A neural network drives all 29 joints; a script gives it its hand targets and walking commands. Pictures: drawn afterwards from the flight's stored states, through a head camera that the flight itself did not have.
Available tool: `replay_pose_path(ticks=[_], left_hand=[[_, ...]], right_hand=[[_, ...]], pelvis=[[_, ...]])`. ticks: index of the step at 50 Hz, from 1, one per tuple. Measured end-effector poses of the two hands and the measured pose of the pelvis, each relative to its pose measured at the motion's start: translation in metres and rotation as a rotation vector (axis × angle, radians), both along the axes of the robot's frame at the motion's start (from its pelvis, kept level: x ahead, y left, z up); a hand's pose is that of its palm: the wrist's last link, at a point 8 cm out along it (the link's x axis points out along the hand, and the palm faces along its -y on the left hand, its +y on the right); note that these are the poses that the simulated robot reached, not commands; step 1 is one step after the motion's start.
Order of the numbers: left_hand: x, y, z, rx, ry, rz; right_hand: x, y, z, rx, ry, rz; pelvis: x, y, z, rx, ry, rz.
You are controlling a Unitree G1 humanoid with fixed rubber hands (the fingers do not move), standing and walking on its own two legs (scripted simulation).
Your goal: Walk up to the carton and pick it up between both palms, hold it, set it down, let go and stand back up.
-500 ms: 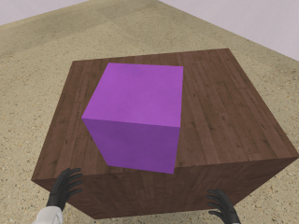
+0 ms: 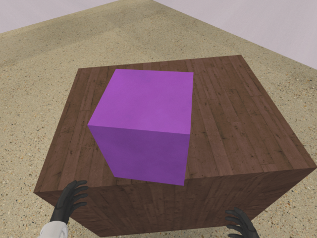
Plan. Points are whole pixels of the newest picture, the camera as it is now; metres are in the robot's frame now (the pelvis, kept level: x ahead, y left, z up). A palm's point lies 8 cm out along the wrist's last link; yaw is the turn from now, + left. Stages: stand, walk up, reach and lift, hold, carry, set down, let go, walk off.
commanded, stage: stand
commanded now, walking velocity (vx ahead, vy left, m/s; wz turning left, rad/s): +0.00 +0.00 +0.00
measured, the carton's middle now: (150, 128) +0.39 +0.02 +0.06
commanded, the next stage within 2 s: none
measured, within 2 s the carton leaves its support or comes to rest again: neither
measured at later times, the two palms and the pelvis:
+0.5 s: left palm out of the picture +0.14 +0.27 -0.08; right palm out of the picture +0.13 -0.24 -0.11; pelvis +0.02 +0.01 +0.00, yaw +0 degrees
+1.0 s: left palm out of the picture +0.13 +0.27 -0.09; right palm out of the picture +0.13 -0.24 -0.12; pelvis +0.02 +0.01 -0.01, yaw +0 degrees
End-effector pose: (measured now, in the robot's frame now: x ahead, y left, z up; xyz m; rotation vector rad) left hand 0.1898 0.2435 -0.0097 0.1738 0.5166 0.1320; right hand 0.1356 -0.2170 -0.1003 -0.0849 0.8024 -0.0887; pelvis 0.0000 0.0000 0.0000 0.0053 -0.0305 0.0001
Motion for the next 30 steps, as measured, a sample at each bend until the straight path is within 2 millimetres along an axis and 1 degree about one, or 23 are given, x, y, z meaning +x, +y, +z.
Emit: replay_pose_path(ticks=[4, 7, 12, 16, 22, 30], left_hand=[[-0.004, 0.004, -0.004, 0.015, 0.0, 0.016], [-0.013, 0.011, -0.019, 0.034, 0.071, 0.061], [-0.036, 0.022, -0.048, 0.039, 0.231, 0.119], [-0.046, 0.025, -0.062, 0.03, 0.308, 0.137], [-0.05, 0.029, -0.072, 0.021, 0.364, 0.145], [-0.05, 0.031, -0.078, 0.019, 0.398, 0.153]], right_hand=[[-0.01, -0.016, -0.005, -0.04, 0.054, 0.0], [-0.016, -0.024, -0.008, -0.058, 0.079, -0.002], [-0.021, -0.028, -0.011, -0.067, 0.112, -0.003], [-0.019, -0.027, -0.012, -0.068, 0.123, -0.004], [-0.013, -0.025, -0.013, -0.071, 0.133, -0.004], [-0.007, -0.024, -0.014, -0.074, 0.142, -0.005]], pelvis=[[0.0, 0.001, -0.002, 0.001, -0.01, 0.001], [0.002, 0.001, -0.003, 0.001, -0.014, 0.001], [0.007, 0.001, -0.004, 0.001, -0.013, 0.001], [0.011, 0.002, -0.004, -0.001, -0.007, 0.001], [0.018, 0.004, -0.005, -0.003, 0.003, 0.001], [0.025, 0.006, -0.005, -0.005, 0.013, 0.001]])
